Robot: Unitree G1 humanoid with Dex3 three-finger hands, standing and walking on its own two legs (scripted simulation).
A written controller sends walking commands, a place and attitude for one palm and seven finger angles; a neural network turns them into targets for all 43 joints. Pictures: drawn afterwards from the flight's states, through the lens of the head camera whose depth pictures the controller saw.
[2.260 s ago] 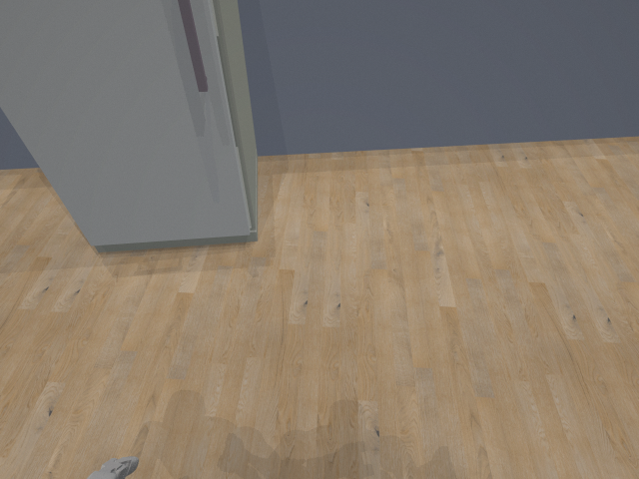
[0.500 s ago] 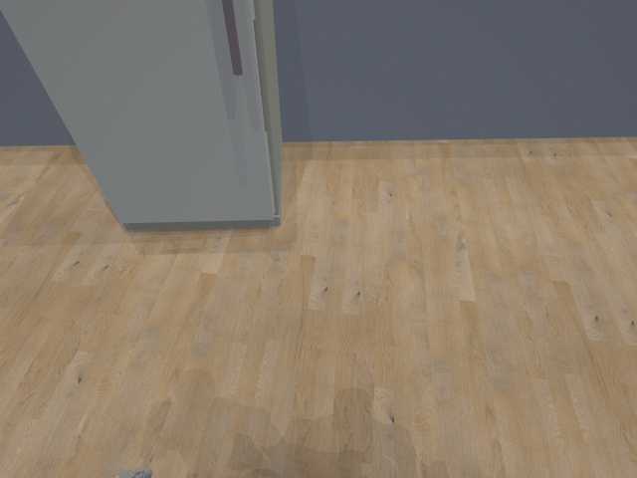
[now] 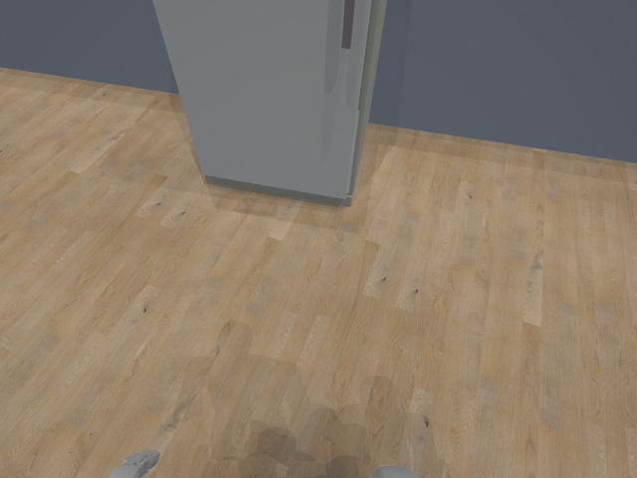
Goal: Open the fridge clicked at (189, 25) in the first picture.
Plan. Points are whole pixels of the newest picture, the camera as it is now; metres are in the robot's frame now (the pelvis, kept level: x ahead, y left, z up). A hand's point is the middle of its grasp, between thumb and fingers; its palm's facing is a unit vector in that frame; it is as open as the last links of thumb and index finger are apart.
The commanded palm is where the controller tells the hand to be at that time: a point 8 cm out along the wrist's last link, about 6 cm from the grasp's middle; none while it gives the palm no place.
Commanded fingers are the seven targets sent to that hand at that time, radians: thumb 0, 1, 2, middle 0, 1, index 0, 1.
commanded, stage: walk to a spot facing it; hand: right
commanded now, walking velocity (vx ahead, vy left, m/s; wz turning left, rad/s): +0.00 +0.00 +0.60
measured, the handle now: out of the picture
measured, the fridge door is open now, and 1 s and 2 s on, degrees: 0 0 0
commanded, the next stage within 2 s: turn to face it in 1.62 s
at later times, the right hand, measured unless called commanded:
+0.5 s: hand (478, 452) +0.19 -0.23 -0.17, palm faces -0.29 +0.94 -0.16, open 7.4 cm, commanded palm none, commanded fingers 0.00 -0.90 -0.90 0.20 0.30 0.20 0.30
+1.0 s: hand (354, 328) +0.38 -0.05 -0.17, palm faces -0.55 +0.81 -0.21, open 7.3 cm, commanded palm none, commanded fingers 0.00 -0.90 -0.90 0.20 0.30 0.20 0.30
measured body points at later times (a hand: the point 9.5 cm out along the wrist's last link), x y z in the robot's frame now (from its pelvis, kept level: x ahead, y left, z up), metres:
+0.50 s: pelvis +0.05 -0.06 +0.01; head +0.06 -0.09 +0.45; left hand -0.06 +0.16 -0.12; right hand +0.20 -0.28 -0.15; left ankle +0.04 +0.12 -0.64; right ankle -0.01 -0.15 -0.74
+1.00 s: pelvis +0.20 +0.06 +0.00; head +0.22 +0.07 +0.44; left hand +0.11 +0.29 -0.15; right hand +0.40 -0.10 -0.15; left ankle +0.17 +0.14 -0.74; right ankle +0.33 -0.05 -0.67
